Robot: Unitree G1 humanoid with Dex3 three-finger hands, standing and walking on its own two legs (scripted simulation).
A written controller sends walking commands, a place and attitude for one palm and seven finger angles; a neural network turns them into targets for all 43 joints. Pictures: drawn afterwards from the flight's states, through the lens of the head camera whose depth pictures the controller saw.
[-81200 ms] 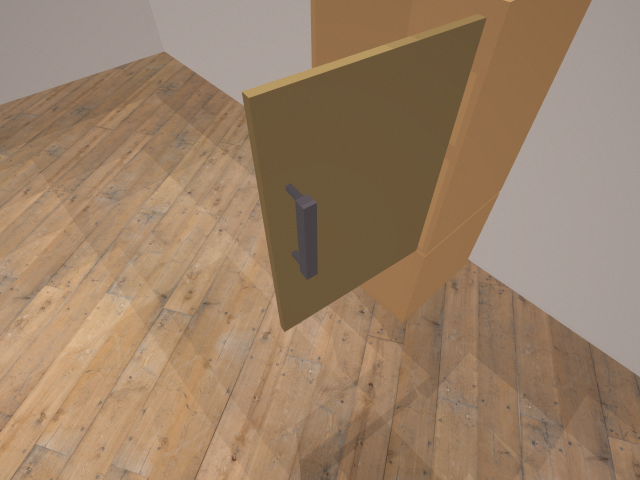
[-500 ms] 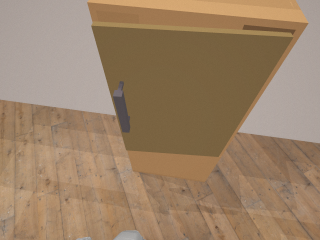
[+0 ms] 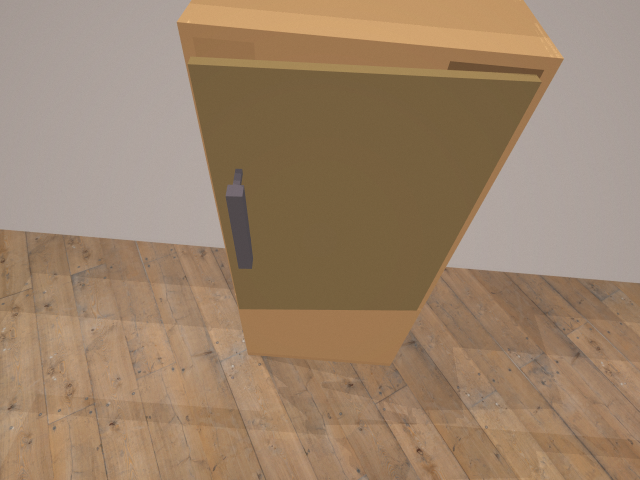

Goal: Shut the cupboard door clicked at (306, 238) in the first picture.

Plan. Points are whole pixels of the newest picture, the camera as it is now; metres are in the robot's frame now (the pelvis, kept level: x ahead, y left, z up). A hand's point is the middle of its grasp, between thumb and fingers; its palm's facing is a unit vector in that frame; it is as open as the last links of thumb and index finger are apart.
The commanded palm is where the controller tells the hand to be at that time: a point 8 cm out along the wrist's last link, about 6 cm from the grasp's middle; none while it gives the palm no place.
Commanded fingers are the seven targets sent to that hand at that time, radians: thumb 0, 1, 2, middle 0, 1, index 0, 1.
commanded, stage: come to a stop and stand still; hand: left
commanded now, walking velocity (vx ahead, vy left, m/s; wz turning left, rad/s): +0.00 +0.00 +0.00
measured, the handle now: (242, 221) +0.49 +0.15 -0.01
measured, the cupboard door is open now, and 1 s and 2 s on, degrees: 5 5 5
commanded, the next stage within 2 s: look again from close up in 0.64 s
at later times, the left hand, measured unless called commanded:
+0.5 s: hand out of the picture +0.00 +0.11 -0.18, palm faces +0.05 -0.98 -0.18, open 7.2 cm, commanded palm none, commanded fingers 0.00 0.90 0.90 -0.20 -0.30 -0.20 -0.30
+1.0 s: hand out of the picture +0.02 +0.14 -0.19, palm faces +0.04 -0.98 -0.21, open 7.3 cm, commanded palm none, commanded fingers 0.00 0.90 0.90 -0.20 -0.30 -0.20 -0.30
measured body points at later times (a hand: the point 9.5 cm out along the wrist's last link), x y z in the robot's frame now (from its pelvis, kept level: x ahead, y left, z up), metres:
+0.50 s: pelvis +0.00 -0.06 +0.00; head +0.02 -0.06 +0.44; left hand +0.00 +0.16 -0.16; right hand -0.02 -0.27 -0.17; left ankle +0.01 +0.10 -0.75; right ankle -0.04 -0.15 -0.75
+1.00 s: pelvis +0.02 -0.02 -0.01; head +0.02 -0.03 +0.44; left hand +0.02 +0.20 -0.17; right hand +0.06 -0.25 -0.17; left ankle +0.01 +0.09 -0.75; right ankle -0.04 -0.15 -0.75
